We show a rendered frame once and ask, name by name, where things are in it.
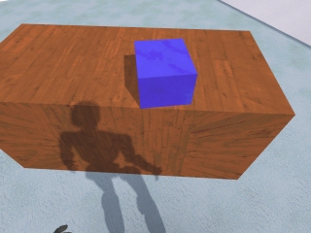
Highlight carton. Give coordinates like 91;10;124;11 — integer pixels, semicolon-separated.
134;38;197;109

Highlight pedestal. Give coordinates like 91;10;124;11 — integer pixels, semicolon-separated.
0;23;295;180

